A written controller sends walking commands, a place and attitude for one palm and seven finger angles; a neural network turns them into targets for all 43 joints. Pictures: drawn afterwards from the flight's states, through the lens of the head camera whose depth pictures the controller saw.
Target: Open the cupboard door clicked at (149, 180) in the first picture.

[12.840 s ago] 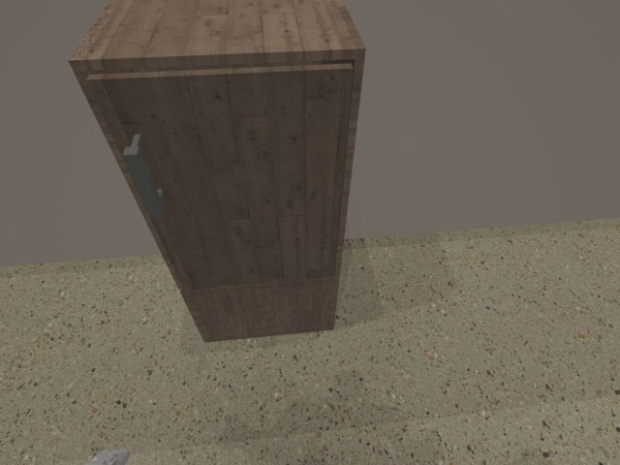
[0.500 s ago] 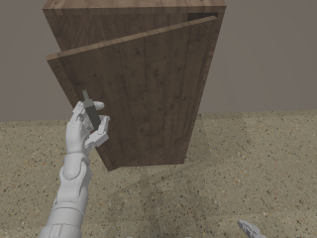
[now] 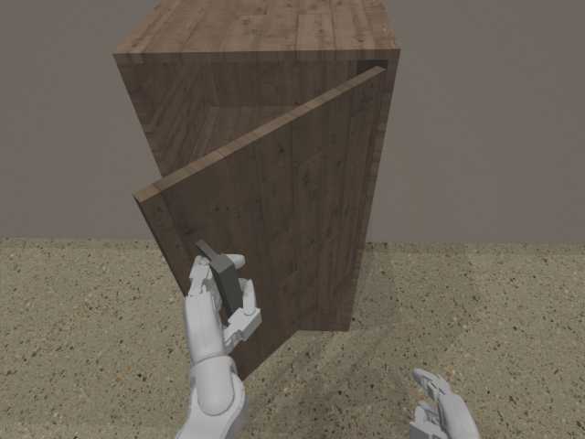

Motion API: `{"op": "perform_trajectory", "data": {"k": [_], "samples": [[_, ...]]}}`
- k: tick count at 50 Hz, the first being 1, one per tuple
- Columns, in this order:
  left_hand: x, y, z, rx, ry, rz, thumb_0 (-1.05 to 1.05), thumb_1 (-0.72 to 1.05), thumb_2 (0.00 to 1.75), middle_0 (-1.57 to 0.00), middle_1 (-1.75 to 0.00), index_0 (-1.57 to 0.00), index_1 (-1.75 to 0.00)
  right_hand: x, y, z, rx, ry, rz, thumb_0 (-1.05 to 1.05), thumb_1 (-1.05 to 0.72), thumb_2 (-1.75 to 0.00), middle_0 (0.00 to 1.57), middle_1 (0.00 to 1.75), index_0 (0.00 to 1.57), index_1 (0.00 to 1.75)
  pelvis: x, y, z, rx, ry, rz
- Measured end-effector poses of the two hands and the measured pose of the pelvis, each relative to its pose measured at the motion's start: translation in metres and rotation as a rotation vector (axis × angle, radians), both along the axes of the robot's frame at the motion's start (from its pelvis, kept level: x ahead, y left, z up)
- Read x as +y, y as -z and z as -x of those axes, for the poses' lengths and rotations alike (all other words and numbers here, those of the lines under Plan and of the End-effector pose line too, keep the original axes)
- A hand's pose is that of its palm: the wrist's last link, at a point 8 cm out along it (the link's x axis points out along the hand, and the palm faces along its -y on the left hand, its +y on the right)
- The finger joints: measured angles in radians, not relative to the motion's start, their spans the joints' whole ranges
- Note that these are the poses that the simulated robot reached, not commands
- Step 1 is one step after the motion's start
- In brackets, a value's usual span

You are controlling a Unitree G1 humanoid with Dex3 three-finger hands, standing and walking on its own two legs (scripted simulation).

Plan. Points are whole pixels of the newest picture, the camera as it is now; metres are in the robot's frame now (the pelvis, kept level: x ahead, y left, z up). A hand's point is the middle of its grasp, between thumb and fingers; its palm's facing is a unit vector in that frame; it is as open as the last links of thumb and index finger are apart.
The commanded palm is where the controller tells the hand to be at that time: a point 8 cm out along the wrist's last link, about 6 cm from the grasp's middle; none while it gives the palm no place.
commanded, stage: open thumb and fingers to let go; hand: left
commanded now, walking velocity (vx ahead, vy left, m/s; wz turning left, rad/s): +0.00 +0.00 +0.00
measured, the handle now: (222, 284) +0.32 +0.11 +0.06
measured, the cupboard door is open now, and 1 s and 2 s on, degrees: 46 44 45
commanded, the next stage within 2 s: slide the hand sideways off the handle in 0.78 s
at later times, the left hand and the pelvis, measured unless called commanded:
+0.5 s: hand (242, 308) +0.28 +0.08 +0.06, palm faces +0.36 -0.93 -0.01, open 12.8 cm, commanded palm +0.24 +0.13 +0.06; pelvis -0.01 -0.01 +0.00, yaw +0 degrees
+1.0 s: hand (235, 321) +0.26 +0.08 +0.06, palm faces +0.02 -1.00 -0.08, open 15.7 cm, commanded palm +0.24 +0.13 +0.06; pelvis -0.02 +0.04 -0.01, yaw -1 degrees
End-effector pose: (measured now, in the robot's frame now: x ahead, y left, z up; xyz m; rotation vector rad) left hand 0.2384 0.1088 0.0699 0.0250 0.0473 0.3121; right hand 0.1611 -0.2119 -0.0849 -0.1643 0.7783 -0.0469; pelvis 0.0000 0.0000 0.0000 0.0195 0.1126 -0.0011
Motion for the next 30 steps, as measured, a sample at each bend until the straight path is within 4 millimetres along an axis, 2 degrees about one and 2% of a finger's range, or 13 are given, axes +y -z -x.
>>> {"op": "perform_trajectory", "data": {"k": [5, 9, 14, 23, 30], "samples": [[0.001, 0.004, -0.006, -0.005, -0.059, 0.006, 0.00, 0.63, 0.77, -0.35, -1.31, -0.37, -1.33, -0.017, 0.010, 0.005, 0.039, 0.002, 0.029, 0.01, -0.91, -0.90, 0.20, 0.30, 0.20, 0.30, -0.008, 0.002, 0.004, 0.019, -0.005, -0.011], [0.003, 0.005, -0.005, -0.008, -0.075, 0.006, 0.00, 0.53, 0.74, -0.36, -1.31, -0.38, -1.31, -0.024, 0.015, 0.010, 0.060, 0.015, 0.029, 0.02, -0.91, -0.90, 0.20, 0.30, 0.20, 0.30, -0.012, 0.002, 0.005, 0.027, -0.003, -0.019], [0.006, 0.007, -0.002, -0.012, -0.078, 0.005, 0.00, 0.30, 0.65, -0.35, -1.28, -0.37, -1.29, -0.027, 0.019, 0.016, 0.071, 0.028, 0.022, 0.02, -0.91, -0.90, 0.20, 0.30, 0.20, 0.29, -0.014, 0.003, 0.006, 0.030, -0.001, -0.023], [0.009, 0.008, -0.002, -0.030, -0.053, 0.009, 0.00, -0.22, 0.42, -0.32, -1.22, -0.33, -1.22, -0.022, 0.021, 0.021, 0.069, 0.035, 0.019, 0.02, -0.91, -0.90, 0.20, 0.30, 0.20, 0.29, -0.010, 0.004, 0.011, 0.030, 0.000, -0.019], [0.011, 0.008, -0.006, -0.034, -0.045, 0.017, -0.01, -0.42, 0.34, -0.28, -1.05, -0.30, -1.05, -0.011, 0.018, 0.020, 0.056, 0.035, 0.022, 0.02, -0.91, -0.90, 0.20, 0.30, 0.20, 0.30, 0.000, 0.005, 0.013, 0.032, 0.004, -0.013]]}}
